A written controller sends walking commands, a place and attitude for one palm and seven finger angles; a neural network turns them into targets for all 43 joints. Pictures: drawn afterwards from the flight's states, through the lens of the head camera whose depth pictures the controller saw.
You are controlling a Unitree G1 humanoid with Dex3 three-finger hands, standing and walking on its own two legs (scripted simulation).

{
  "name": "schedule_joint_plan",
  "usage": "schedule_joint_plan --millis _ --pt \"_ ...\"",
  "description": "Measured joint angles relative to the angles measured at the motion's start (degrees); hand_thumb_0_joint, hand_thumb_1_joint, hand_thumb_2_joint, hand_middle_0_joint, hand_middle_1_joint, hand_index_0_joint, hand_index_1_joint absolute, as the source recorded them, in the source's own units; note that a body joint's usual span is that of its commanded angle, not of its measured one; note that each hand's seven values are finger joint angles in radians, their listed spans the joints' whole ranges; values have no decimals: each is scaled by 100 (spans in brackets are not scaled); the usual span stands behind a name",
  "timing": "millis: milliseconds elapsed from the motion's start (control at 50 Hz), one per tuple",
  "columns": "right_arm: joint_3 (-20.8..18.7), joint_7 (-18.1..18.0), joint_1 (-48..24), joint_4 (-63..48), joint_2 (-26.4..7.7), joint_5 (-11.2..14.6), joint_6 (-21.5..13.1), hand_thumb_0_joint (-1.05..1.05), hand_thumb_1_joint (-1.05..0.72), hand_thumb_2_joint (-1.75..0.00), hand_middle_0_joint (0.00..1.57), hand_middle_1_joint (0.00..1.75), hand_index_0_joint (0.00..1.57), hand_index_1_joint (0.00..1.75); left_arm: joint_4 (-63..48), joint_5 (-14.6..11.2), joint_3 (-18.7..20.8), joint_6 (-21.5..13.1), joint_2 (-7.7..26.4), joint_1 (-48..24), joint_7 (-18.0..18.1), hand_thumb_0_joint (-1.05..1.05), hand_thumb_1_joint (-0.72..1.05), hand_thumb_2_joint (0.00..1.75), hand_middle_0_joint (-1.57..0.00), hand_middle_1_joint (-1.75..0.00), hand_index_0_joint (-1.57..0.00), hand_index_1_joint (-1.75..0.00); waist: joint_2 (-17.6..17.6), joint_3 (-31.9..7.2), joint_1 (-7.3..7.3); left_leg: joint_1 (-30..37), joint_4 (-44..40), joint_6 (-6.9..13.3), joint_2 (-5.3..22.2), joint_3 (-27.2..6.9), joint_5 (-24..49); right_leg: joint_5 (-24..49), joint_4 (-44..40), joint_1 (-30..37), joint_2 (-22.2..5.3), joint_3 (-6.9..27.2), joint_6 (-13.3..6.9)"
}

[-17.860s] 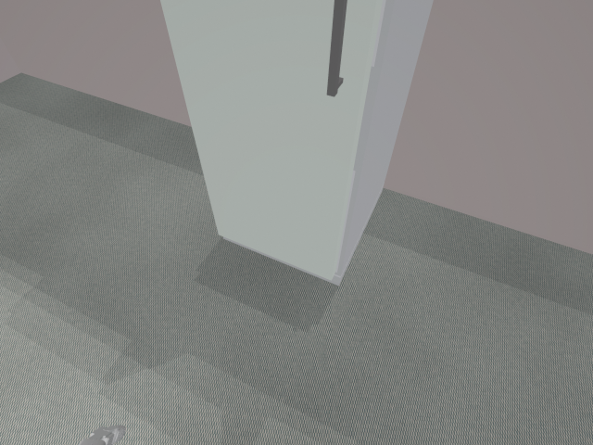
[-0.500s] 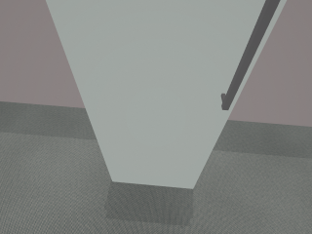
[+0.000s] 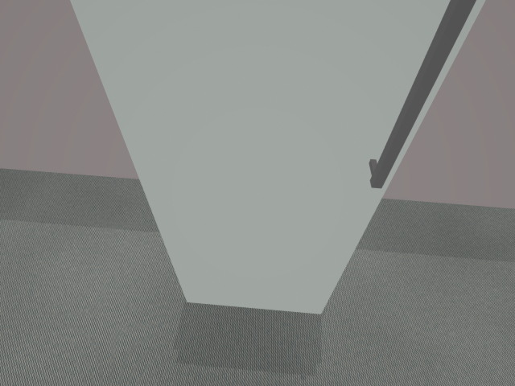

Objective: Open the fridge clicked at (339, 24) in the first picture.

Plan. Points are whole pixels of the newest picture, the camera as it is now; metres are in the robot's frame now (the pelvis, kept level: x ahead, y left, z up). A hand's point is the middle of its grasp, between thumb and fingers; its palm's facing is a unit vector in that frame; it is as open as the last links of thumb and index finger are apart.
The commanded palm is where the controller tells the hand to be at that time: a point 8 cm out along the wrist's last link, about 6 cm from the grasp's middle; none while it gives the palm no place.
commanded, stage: look again from close up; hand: right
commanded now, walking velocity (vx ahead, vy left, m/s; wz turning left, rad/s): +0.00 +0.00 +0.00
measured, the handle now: (418, 77) +0.45 -0.17 +0.27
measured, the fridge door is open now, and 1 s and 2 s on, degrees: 0 0 0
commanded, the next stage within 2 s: raise the hand to about handle height in 0.32 s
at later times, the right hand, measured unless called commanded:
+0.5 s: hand out of the picture +0.06 -0.19 -0.14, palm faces +0.20 +0.95 -0.24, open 7.3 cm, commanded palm +0.11 -0.22 -0.05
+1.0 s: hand (428, 380) +0.15 -0.20 +0.03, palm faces +0.17 +0.98 -0.07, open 9.5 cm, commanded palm +0.13 -0.25 +0.05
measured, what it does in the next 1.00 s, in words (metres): stands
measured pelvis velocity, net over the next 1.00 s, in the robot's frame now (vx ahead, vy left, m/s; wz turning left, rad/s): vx -0.01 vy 0.04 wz -0.11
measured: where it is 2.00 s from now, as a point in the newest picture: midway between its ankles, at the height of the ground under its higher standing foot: outside the picture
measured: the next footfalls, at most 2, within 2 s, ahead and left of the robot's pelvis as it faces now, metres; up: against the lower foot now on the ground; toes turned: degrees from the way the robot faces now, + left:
none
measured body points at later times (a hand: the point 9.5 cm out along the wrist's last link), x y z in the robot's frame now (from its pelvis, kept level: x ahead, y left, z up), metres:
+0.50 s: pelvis +0.00 +0.00 +0.00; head +0.02 +0.01 +0.45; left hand +0.01 +0.22 -0.15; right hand +0.05 -0.24 -0.12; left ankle +0.04 +0.13 -0.74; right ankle -0.02 -0.09 -0.74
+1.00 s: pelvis -0.01 +0.04 -0.05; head +0.01 +0.02 +0.40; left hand +0.24 +0.23 -0.08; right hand +0.13 -0.25 +0.04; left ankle +0.04 +0.13 -0.74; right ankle -0.02 -0.09 -0.74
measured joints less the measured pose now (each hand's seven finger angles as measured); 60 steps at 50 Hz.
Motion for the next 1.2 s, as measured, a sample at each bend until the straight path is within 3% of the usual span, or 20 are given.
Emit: schedule_joint_plan --millis 440,480,540,600,640,700,740,800,860,920,1000,1100,1200 --pt "27 -29 25 149 44 -2 -33 1 -91 -90 20 29 20 30 87 -12 -41 -17 -34 61 11 0 91 90 -20 -30 -20 -30 -14 -19 2 100 -113 11 -37 35 4 6 -81 72 -32 29 28" --pt "-273 -128 582 -1731 21 379 471 2 -92 -90 20 30 21 30 -415 -15 -115 -337 -22 293 226 1 91 90 -20 -30 -20 -30 -5 89 -18 133 -33 24 -34 57 -30 -49 26 89 -42 54 44" --pt "-142 -421 1082 -4116 -176 740 154 3 -92 -89 20 31 21 31 -1014 -174 -185 -1120 198 646 328 2 93 90 -20 -30 -21 -30 34 -142 -55 -45 280 52 89 117 -215 -69 132 -41 54 131 49" --pt "-185 -243 771 -5292 -172 960 -566 3 -88 -88 20 33 20 33 -1594 -174 -118 -1530 513 503 199 2 93 90 -20 -30 -21 -30 -14 -361 82 -357 597 53 134 246 -357 -226 601 -481 48 273 29" --pt "-329 195 471 -5556 -121 1139 -1337 2 -84 -87 20 35 20 35 -1994 -127 -20 -1628 648 248 58 2 93 90 -20 -30 -21 -30 52 -575 136 -805 960 87 122 221 -473 -369 1002 -932 8 268 53" --pt "-596 1186 299 -5564 -110 1321 -2481 1 -78 -84 21 39 21 39 -2659 -96 160 -1546 766 -206 -224 2 92 90 -20 -30 -21 -30 190 -763 174 -1457 1597 155 62 141 -687 -654 1684 -1552 -106 207 108" --pt "-738 1723 439 -5607 -216 1384 -2715 1 -73 -82 21 41 21 42 -3091 -134 247 -1398 824 -456 -315 2 92 90 -20 -30 -20 -30 282 -824 139 -1802 1989 181 31 100 -848 -829 2072 -1867 -167 178 118" --pt "-914 2052 893 -5793 -375 1591 -2331 1 -66 -80 22 45 22 46 -3609 -199 317 -1157 910 -675 -281 2 91 90 -20 -30 -20 -30 329 -824 9 -2028 2317 225 5 140 -1016 -995 2424 -2112 -224 234 160" --pt "-1105 1898 1386 -6156 -457 1724 -2004 1 -59 -77 23 50 23 50 -3887 -202 310 -1107 940 -694 -158 1 91 90 -19 -30 -20 -30 265 -793 -162 -2020 2392 267 -13 308 -1104 -1083 2609 -2223 -266 408 201" --pt "-1217 1762 1532 -6558 -517 1790 -2153 1 -51 -74 23 54 23 55 -3858 -200 176 -1215 918 -640 -63 1 91 90 -19 -30 -20 -30 147 -731 -323 -1935 2376 300 -22 533 -1140 -1124 2752 -2306 -293 637 231" --pt "-1234 2063 967 -6677 -603 1862 -2245 1 -42 -70 23 60 24 61 -3502 -258 -158 -1317 782 -624 39 1 91 90 -19 -30 -20 -30 -31 -597 -437 -1791 2284 326 -33 742 -1118 -1107 2813 -2321 -303 851 269" --pt "-1328 2518 194 -6429 -905 1928 -1410 1 -30 -65 24 68 25 68 -3113 -315 -512 -1315 465 -479 131 1 91 90 -20 -30 -21 -30 -201 -529 -312 -1468 1895 319 -75 718 -944 -943 2426 -1981 -308 813 277" --pt "-1748 2469 73 -6362 -1106 2200 -835 1 -18 -60 25 75 26 76 -2992 -311 -588 -1450 394 -114 160 2 90 90 -20 -30 -21 -30 -281 -580 -106 -1108 1425 276 -110 555 -753 -752 1848 -1503 -293 628 246"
